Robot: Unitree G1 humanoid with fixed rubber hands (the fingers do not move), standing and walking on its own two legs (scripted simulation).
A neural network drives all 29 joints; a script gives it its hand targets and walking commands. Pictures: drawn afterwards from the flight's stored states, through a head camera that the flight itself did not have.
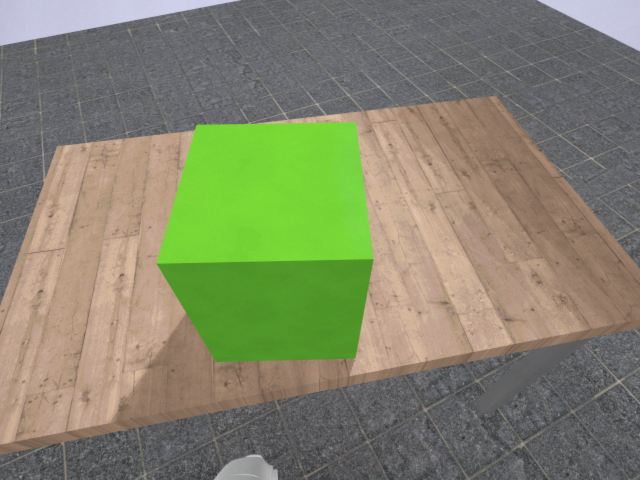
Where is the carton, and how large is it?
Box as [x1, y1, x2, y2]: [157, 122, 373, 361]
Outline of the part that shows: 355,122 196,125 157,260 157,264 216,361 355,358 373,259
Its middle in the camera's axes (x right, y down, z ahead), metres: -0.05 +0.01 +0.52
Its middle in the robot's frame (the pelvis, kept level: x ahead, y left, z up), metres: +0.38 +0.06 +0.05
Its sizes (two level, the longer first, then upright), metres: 0.210 0.200 0.250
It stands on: a table, 0.70 m high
